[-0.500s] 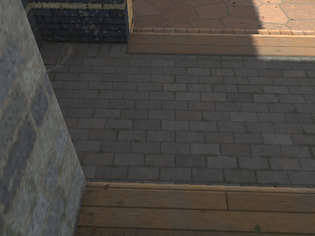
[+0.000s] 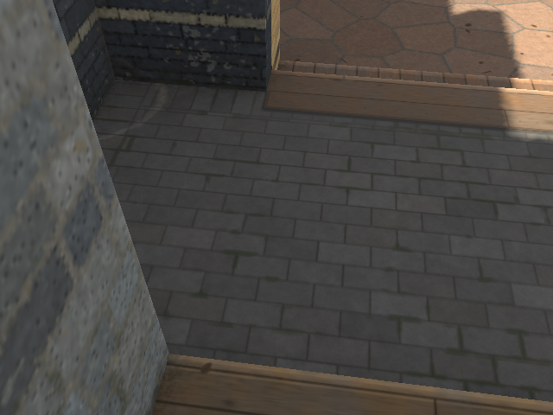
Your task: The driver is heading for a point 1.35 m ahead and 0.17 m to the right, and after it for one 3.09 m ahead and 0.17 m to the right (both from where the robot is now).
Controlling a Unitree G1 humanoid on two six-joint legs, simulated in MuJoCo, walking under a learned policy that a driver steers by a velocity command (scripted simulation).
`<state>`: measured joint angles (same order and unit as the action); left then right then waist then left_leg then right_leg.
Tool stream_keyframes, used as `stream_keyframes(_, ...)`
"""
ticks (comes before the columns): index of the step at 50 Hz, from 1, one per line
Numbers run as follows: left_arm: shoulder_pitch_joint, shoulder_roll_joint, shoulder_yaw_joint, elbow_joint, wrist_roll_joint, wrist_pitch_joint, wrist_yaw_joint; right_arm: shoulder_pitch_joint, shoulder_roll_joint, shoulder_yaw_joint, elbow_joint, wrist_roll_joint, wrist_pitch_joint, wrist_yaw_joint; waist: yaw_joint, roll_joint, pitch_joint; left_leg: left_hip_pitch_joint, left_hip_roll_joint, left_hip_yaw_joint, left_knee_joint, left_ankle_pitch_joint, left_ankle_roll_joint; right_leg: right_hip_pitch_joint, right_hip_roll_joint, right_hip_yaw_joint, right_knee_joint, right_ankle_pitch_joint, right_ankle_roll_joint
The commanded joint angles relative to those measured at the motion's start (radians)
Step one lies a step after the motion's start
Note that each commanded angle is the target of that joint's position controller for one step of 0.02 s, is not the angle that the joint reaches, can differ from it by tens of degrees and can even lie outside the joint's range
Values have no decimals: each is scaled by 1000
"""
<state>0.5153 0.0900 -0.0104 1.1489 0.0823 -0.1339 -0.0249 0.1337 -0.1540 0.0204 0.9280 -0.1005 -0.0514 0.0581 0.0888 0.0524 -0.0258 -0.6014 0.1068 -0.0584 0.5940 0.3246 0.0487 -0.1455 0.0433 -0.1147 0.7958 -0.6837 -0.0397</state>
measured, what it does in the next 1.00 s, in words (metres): goes down: left foot 0.14 m lower, then right foot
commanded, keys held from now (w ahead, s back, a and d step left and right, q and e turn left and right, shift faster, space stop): w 1.00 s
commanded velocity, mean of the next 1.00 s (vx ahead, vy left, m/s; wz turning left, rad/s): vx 0.49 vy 0.00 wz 0.00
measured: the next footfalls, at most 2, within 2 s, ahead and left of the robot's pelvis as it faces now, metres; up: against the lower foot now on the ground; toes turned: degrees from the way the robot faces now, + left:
left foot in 0.10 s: +0.20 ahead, +0.15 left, -0.14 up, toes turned +4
right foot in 0.48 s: +0.31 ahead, -0.05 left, -0.14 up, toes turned -5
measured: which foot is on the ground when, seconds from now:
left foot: up 0.00-0.08, down 0.10-0.48, up 0.50-0.90, down 0.92-1.00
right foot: down 0.00-0.12, up 0.14-0.46, down 0.48-0.92, up 0.94-1.00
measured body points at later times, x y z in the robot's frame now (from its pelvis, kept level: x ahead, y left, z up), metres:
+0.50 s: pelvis +0.26 +0.03 -0.13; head +0.26 +0.01 +0.32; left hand +0.37 +0.27 -0.25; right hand +0.18 -0.16 -0.29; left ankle +0.16 +0.14 -0.80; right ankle +0.27 -0.04 -0.82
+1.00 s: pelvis +0.51 +0.05 -0.24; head +0.52 +0.04 +0.21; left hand +0.41 +0.29 -0.38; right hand +0.63 -0.18 -0.37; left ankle +0.53 +0.15 -0.97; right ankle +0.36 -0.06 -0.75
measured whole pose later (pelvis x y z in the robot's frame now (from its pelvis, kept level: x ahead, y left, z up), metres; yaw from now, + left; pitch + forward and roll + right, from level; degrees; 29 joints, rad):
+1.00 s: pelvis +0.51 +0.05 -0.24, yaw -1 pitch +1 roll +2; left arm 0.50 0.22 0.01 1.13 0.07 -0.10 -0.11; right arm 0.19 -0.21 -0.01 0.92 -0.07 -0.10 0.09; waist 0.05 -0.01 0.00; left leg -0.28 -0.04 0.07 0.51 -0.27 0.05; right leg -0.46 0.00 0.04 1.71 -0.61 -0.08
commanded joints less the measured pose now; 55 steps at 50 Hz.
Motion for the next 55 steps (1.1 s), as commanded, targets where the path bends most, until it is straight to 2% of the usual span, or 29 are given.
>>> stream_keyframes(1,118,158,34,18,-24,20,18,-142,-69,3,-43,12,-12,-12,47,-59,176,-49,14,14,-151,-57,-19,-15,-258,295,-78,374,-190)
stream_keyframes(3,112,180,49,13,-13,40,11,-96,-100,-5,-11,24,-14,-12,37,-62,182,106,-1,45,-188,-98,-22,-57,-247,301,13,396,-175)
stream_keyframes(5,45,255,74,2,10,54,-34,214,-194,-58,111,57,-32,-15,-116,28,104,488,-70,139,-280,-90,3,-144,-182,215,297,577,-143)
stream_keyframes(6,207,153,51,74,54,60,-84,427,-245,-85,164,44,-49,-3,-150,91,-52,911,5,100,-48,182,118,-388,-104,155,613,487,-74)
stream_keyframes(7,345,48,33,71,13,51,-106,607,-294,-93,197,43,-40,15,-155,289,-326,1274,234,-141,101,465,340,-604,-7,71,1081,-132,-16)
stream_keyframes(8,82,146,61,-59,-42,32,-98,683,-254,-83,241,2,-35,30,-248,156,-273,1198,272,-333,-32,178,357,-792,6,94,1281,-148,-16)
stream_keyframes(10,-274,155,45,-190,-46,4,-40,363,-160,-77,164,12,-55,2,-229,-56,58,765,226,-321,-291,-514,250,-923,-122,145,1004,181,-54)
stream_keyframes(12,-193,142,45,-190,-20,2,1,224,-16,-21,117,29,-73,-8,-76,-113,69,418,240,-285,-299,-393,282,-726,-234,266,671,424,-67)
stream_keyframes(14,-168,101,33,-174,-1,38,-5,225,35,0,104,45,-85,-35,-67,-90,97,218,187,-177,-364,-394,285,-627,-261,225,391,493,-65)
stream_keyframes(18,-92,130,29,-139,20,48,-44,297,-101,-18,96,-2,-75,-25,-46,-3,30,-62,55,2,-206,-377,227,-250,-161,62,356,727,-13)
stream_keyframes(21,-125,205,56,-175,18,43,-19,288,-128,-27,101,5,-83,-10,-31,-20,56,-29,69,-36,-88,-305,235,-218,-122,22,343,571,-8)
stream_keyframes(24,200,282,114,-103,-21,36,12,159,-192,-69,89,21,-95,16,175,-142,6,-150,-23,45,468,-69,223,233,-2,-62,85,395,-49)
stream_keyframes(25,314,355,123,-78,-3,31,21,204,-93,-59,83,-3,-99,42,170,-335,-97,-287,-199,92,1019,-720,121,370,-171,292,-107,820,-260)
stream_keyframes(26,302,347,88,-101,-2,12,-16,298,36,-33,50,46,-108,52,75,-331,-130,-496,-271,-114,1102,-896,129,396,-375,761,-292,1051,-433)
stream_keyframes(27,118,281,79,-114,13,-2,-30,143,-55,-59,-14,72,-100,23,37,-93,100,-645,-203,-225,1092,-705,102,218,-474,816,-315,859,-413)
stream_keyframes(30,-130,106,10,-159,29,24,-34,192,-44,-48,19,20,-44,-35,-102,31,72,-495,-61,-217,871,-379,38,-190,-392,578,-268,610,-338)
stream_keyframes(31,-210,86,-3,-166,29,33,-19,248,31,-15,47,-19,-28,-20,-161,-2,101,-379,-15,-182,737,-280,51,-346,-313,465,-266,572,-284)
stream_keyframes(33,-206,69,-21,-186,13,7,9,221,10,-12,46,-28,-34,8,-138,-11,53,-172,-10,-84,518,14,27,-498,-167,264,-220,442,-229)
stream_keyframes(37,64,180,-15,-98,4,0,15,-52,-89,-22,-56,22,-33,17,-16,-77,80,114,-65,100,113,88,-55,-559,-132,185,-137,242,-173)
stream_keyframes(42,67,258,16,-68,-22,14,-15,-187,-107,1,-137,12,-8,7,28,-81,162,59,-57,44,-99,-196,-42,-212,-238,395,-44,263,-239)
stream_keyframes(44,69,252,27,-47,-13,39,-13,-109,-140,-16,-95,25,-17,8,5,-71,146,167,-54,78,-203,-261,-12,-110,-224,394,104,414,-220)
stream_keyframes(46,101,227,39,13,29,37,-93,474,-219,-64,63,20,-32,11,-215,22,38,808,-68,124,-192,7,74,-400,-126,270,565,635,-153)
stream_keyframes(47,217,108,25,45,5,27,-116,558,-281,-84,74,23,-24,34,-196,231,-188,1176,173,-123,11,353,318,-654,3,145,1003,78,-49)
stream_keyframes(48,61,134,21,-57,-23,7,-114,586,-279,-85,78,36,-31,48,-233,174,-204,1245,240,-292,-21,251,361,-893,2,129,1190,-36,-38)
stream_keyframes(49,-142,136,13,-169,-41,-10,-106,562,-265,-94,87,38,-41,43,-275,101,-94,1197,300,-428,-151,-257,362,-1140,-28,151,1169,34,-39)
stream_keyframes(50,-322,166,18,-240,-24,-20,-64,422,-67,-40,67,38,-57,22,-236,-81,16,1027,299,-377,-238,-431,259,-1204,-123,234,842,286,-63)
stream_keyframes(51,-319,172,21,-234,-9,-17,-46,340,-8,-17,42,37,-59,20,-178,-97,45,822,279,-296,-276,-367,271,-1059,-177,240,747,360,-76)
stream_keyframes(53,-217,128,27,-164,3,23,-34,143,16,4,-31,50,-66,6,-42,-59,129,283,177,-101,-371,-385,263,-675,-284,262,313,552,-77)
stream_keyframes(55,-187,143,41,-169,26,45,-46,167,-48,3,-27,57,-69,-8,-33,-25,88,109,94,3,-359,-441,225,-443,-227,159,236,656,-65)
